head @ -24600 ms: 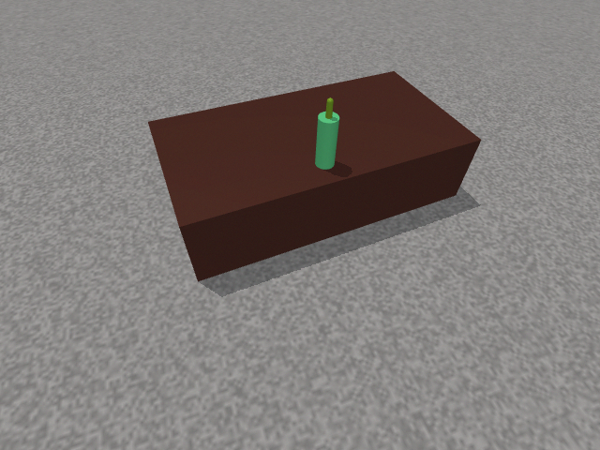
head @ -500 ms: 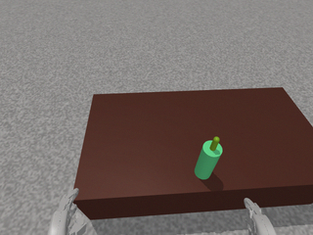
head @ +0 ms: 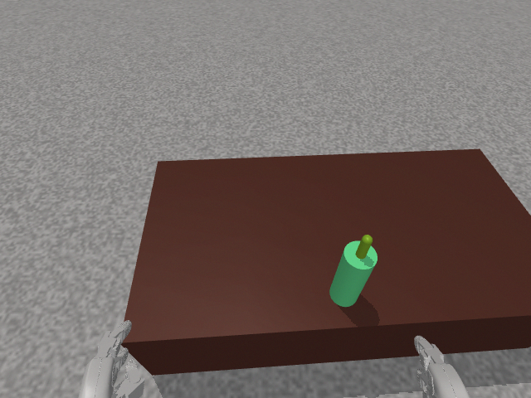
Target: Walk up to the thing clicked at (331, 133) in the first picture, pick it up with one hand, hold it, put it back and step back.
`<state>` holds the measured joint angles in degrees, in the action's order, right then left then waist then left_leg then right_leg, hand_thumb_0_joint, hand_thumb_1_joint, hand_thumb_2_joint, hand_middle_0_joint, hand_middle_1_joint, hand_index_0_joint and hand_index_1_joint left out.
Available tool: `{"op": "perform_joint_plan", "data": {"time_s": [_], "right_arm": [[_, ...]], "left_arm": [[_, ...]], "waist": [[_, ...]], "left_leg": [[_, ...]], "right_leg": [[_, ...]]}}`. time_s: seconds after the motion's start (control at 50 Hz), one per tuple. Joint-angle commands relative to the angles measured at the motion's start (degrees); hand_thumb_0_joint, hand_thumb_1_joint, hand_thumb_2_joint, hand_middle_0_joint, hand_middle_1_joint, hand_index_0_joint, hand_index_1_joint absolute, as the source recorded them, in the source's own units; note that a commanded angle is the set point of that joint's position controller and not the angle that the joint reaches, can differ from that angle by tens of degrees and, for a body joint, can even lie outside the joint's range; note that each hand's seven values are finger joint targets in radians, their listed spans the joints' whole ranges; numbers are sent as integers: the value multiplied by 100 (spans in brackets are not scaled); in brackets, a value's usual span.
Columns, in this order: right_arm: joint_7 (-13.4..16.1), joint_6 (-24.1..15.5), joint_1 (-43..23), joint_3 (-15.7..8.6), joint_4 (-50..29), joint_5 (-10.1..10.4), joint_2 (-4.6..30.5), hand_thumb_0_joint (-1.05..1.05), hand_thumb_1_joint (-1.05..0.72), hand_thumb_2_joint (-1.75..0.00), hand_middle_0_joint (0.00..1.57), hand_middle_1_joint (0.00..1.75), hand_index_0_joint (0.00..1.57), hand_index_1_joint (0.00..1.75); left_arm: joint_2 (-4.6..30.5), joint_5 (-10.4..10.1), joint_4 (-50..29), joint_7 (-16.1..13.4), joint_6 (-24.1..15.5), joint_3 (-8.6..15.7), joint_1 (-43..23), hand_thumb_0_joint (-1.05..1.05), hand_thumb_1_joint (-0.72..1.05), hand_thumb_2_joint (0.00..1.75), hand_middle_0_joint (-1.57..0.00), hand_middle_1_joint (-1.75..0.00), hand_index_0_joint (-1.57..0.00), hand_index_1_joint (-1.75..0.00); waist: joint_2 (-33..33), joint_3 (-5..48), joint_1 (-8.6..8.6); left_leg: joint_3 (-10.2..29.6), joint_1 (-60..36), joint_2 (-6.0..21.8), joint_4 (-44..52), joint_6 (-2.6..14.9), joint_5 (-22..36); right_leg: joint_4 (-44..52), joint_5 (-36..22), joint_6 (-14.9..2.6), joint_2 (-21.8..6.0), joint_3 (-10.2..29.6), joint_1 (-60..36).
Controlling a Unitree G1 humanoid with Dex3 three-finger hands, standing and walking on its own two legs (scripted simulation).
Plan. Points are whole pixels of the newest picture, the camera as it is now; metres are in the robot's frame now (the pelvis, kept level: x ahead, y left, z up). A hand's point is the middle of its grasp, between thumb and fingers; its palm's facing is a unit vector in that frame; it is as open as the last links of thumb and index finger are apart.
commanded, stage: home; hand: right
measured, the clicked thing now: (354, 269) +0.47 -0.21 -0.25
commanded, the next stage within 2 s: stand in 1.34 s
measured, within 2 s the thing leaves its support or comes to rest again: neither
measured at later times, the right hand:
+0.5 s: hand out of the picture +0.16 -0.18 -0.04, palm faces +0.04 +0.98 -0.21, open 17.3 cm
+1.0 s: hand out of the picture +0.11 -0.22 -0.10, palm faces -0.01 +0.94 -0.33, open 17.4 cm
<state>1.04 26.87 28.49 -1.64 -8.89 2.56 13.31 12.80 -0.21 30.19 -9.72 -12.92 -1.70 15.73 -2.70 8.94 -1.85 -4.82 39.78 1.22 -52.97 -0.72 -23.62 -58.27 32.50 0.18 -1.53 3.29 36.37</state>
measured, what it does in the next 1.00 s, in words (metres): stands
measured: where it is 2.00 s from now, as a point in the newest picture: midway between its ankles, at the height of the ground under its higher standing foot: outside the picture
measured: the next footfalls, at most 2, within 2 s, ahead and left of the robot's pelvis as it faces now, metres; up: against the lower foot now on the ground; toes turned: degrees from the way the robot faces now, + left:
none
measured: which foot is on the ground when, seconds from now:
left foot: down 0.00-1.00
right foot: down 0.00-1.00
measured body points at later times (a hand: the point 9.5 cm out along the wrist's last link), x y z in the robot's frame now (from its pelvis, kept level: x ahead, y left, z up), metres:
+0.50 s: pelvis +0.00 +0.00 +0.00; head +0.02 +0.00 +0.45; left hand +0.16 +0.24 -0.06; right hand +0.16 -0.23 -0.03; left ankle +0.03 +0.13 -0.68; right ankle -0.03 -0.12 -0.68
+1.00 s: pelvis -0.01 +0.00 +0.03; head +0.01 +0.00 +0.48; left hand +0.10 +0.29 -0.08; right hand +0.11 -0.27 -0.07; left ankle +0.03 +0.13 -0.68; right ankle -0.03 -0.12 -0.68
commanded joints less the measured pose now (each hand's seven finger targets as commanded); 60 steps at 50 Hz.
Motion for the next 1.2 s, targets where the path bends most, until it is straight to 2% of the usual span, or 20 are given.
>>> {"op": "perform_joint_plan", "data": {"time_s": [0.0, 0.16, 0.2, 0.36, 0.4, 0.46, 0.52, 0.58, 0.68, 0.7, 0.72, 0.76, 0.78, 0.82, 0.88, 0.96, 1.0, 1.04, 1.1, 1.18], "right_arm": [[41, -281, -29, -333, -1010, 10, 591, 0, 52, -7, 5, 6, 5, 6], [52, -315, -74, -356, -1073, 8, 652, 0, 53, -6, 5, 5, 5, 5], [35, -322, -64, -298, -1100, -8, 588, 0, 53, -7, 5, 6, 5, 6], [52, -332, -126, -338, -1091, 16, 617, 0, 54, -5, 5, 5, 5, 5], [67, -318, -40, -355, -1001, 15, 645, 0, 54, -6, 5, 5, 5, 5], [57, -346, -88, -310, -1079, 10, 612, 0, 54, -6, 5, 5, 5, 5], [56, -328, -68, -339, -1101, 27, 639, 0, 54, -6, 5, 5, 5, 5], [52, -343, -86, -312, -1085, 6, 618, 0, 54, -6, 5, 5, 5, 5], [57, -325, -98, -322, -1068, 31, 633, 0, 54, -6, 5, 5, 5, 5], [216, -1654, -1441, -397, 942, -703, 1161, 0, 59, -2, 5, 4, 5, 4], [183, -2124, -1213, -433, 2038, -580, 1160, 0, 59, -2, 5, 4, 5, 4], [107, -2526, -1008, -330, 2480, -742, 1246, 0, 58, -3, 5, 5, 5, 5], [61, -2634, -1204, -317, 2738, -734, 1316, 0, 58, -3, 5, 5, 5, 5], [13, -2636, -1502, -309, 3212, -614, 1204, 0, 50, -8, 6, 6, 6, 6], [20, -2740, -1609, -299, 3869, -530, 1205, 0, 53, -6, 5, 5, 5, 5], [29, -2882, -1735, -283, 4612, -538, 1252, 0, 57, -4, 5, 5, 5, 5], [48, -2900, -1751, -269, 4960, -524, 1295, 0, 56, -4, 5, 5, 5, 5], [68, -2908, -1777, -236, 5245, -499, 1314, 0, 55, -5, 5, 5, 5, 5], [85, -2913, -1744, -196, 5665, -469, 1323, 0, 56, -4, 5, 5, 5, 5], [113, -2919, -1735, -172, 6177, -442, 1396, 0, 56, -4, 5, 5, 5, 5]], "left_arm": [[719, -31, -861, -73, -354, 325, -296, 0, 90, 90, -20, -30, -20, -30], [714, -34, -939, -57, -340, 312, -373, 0, 90, 90, -20, -30, -20, -30], [735, -32, -893, -57, -338, 358, -289, 0, 90, 90, -20, -30, -20, -30], [705, -40, -889, -81, -357, 320, -312, 0, 90, 90, -20, -30, -20, -30], [719, -42, -889, -89, -356, 322, -335, 0, 90, 90, -20, -30, -20, -30], [683, -34, -953, -72, -346, 302, -401, 0, 90, 90, -20, -30, -20, -30], [735, -43, -862, -73, -341, 336, -301, 0, 90, 90, -20, -30, -20, -30], [709, -29, -880, -67, -332, 336, -299, 0, 90, 90, -20, -30, -20, -30], [709, -42, -921, -75, -339, 304, -370, 0, 90, 90, -20, -30, -20, -30], [1598, 681, 500, 267, 319, 584, -806, 0, 90, 90, -20, -30, -20, -30], [1527, 690, 512, 440, 561, 646, -575, 0, 90, 90, -20, -30, -20, -30], [1388, 555, 577, 594, 734, 666, -462, 0, 90, 90, -20, -30, -20, -30], [1320, 496, 678, 669, 774, 632, -492, 0, 90, 90, -20, -30, -20, -30], [1443, 408, 895, 801, 863, 641, -633, 0, 90, 90, -20, -30, -20, -30], [1398, 408, 1158, 879, 937, 626, -688, 0, 90, 90, -20, -30, -20, -30], [1424, 346, 1473, 866, 981, 641, -639, 0, 90, 90, -20, -30, -20, -30], [1458, 328, 1630, 866, 1023, 644, -622, 0, 90, 90, -20, -30, -20, -30], [1458, 301, 1794, 868, 1063, 628, -610, 0, 90, 90, -20, -30, -20, -30], [1522, 253, 2081, 859, 1125, 617, -547, 0, 90, 90, -20, -30, -20, -30], [1523, 198, 2433, 830, 1189, 573, -440, 0, 90, 90, -20, -30, -20, -30]], "waist": [[29, 543, -40], [-62, 477, 19], [-51, 624, -35], [31, 607, -40], [76, 394, -12], [62, 476, -9], [-189, 512, 4], [-26, 635, -38], [10, 479, -17], [512, -381, 267], [578, -101, 257], [506, 15, 221], [523, 67, 180], [284, -179, 207], [89, -442, 290], [57, -524, 257], [65, -682, 241], [88, -749, 240], [6, -808, 272], [329, -740, 232]], "left_leg": [[-21, -894, -168, 653, 81, 1202], [-15, -892, -160, 681, 89, 1007], [-39, -882, -171, 632, 93, 1139], [-1, -902, -152, 696, 78, 1125], [-13, -847, -150, 754, 64, 899], [-19, -905, -150, 747, 71, 871], [-27, -844, -156, 633, 102, 1035], [-37, -924, -164, 600, 95, 1256], [7, -872, -144, 716, 82, 1003], [522, -1857, 125, 897, 449, 1325], [682, -2063, 260, 1016, 544, 1571], [779, -2130, 311, 1077, 509, 1878], [819, -2202, 373, 1146, 482, 2003], [755, -2092, 361, 1358, 382, 1379], [752, -2399, 381, 1657, 264, 955], [687, -2690, 416, 1880, 259, 1777], [676, -2816, 412, 2116, 243, 1582], [680, -2891, 440, 2269, 236, 1890], [685, -3160, 473, 2491, 189, 2040], [750, -3309, 583, 2708, 193, 2559]], "right_leg": [[1022, -1915, -30, 120, 15, -35], [1080, -1670, -24, 127, 13, 50], [1063, -1879, -19, 117, 46, -63], [999, -1760, -58, 155, -34, -16], [1051, -1503, -60, 160, -45, 125], [1058, -1488, -64, 156, -20, 77], [1081, -1746, -4, 122, 26, -10], [1019, -2014, -6, 115, 33, -84], [1034, -1636, -46, 143, -31, 32], [1504, -2720, -245, -158, 295, -371], [1508, -2903, -230, -170, 204, -668], [1559, -2608, -339, -78, 83, -937], [1702, -2517, -316, -70, 68, -1130], [2118, -1884, -321, -42, 167, -1199], [2627, -1334, -346, -107, 348, -1096], [2977, -2254, -290, -216, 358, -1651], [3261, -1990, -288, -229, 376, -1706], [3406, -2398, -264, -263, 351, -1981], [3617, -2556, -232, -296, 330, -2142], [3657, -3039, -179, -311, 224, -2615]]}}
